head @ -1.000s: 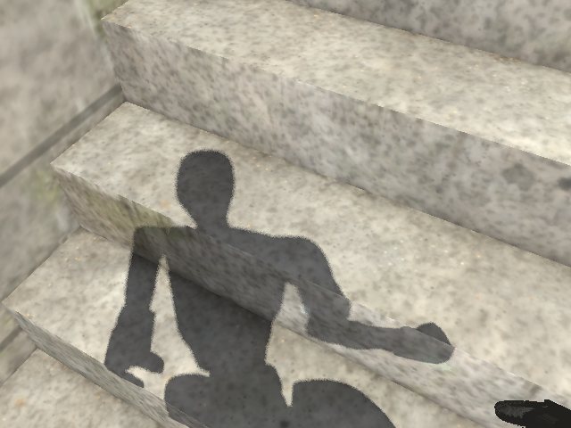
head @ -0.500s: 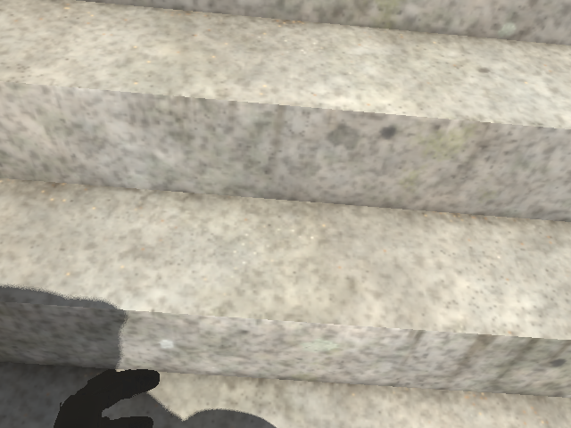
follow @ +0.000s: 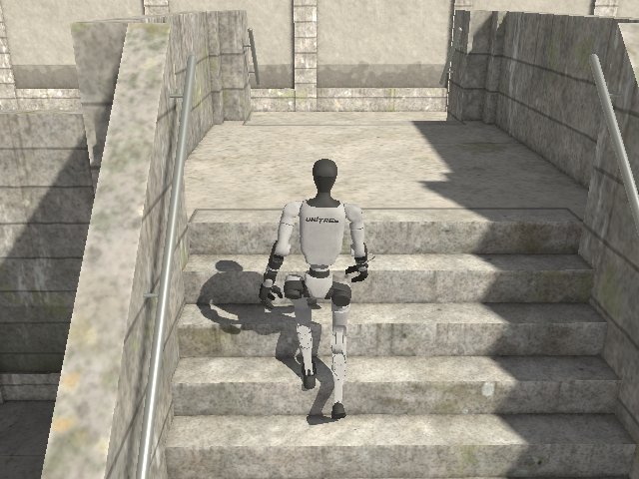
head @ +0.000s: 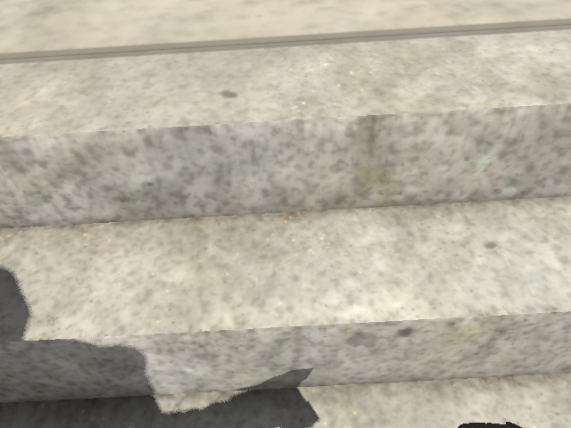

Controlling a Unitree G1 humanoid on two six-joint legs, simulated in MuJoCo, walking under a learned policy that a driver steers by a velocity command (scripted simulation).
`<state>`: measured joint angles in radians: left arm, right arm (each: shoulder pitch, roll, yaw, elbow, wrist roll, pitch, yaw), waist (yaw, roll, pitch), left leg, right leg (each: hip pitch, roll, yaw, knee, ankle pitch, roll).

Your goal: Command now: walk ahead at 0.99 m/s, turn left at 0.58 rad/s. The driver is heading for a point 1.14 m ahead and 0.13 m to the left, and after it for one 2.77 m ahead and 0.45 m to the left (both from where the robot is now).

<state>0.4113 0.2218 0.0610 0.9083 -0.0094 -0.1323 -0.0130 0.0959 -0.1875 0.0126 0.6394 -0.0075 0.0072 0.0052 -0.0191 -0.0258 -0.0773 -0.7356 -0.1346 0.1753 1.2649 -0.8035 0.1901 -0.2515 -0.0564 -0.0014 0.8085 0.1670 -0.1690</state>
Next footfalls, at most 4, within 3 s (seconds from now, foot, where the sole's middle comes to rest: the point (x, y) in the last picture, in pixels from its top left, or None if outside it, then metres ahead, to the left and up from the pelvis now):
0.32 right None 0.36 -0.07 -0.44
0.76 left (98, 283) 0.58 0.34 -0.24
1.18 right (174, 73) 0.88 0.21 -0.03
1.58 left None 1.29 0.31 -0.03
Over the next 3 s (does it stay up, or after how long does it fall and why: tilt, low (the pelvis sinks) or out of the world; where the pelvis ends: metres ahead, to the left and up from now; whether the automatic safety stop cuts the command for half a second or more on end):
stays up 1.21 0.22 0.73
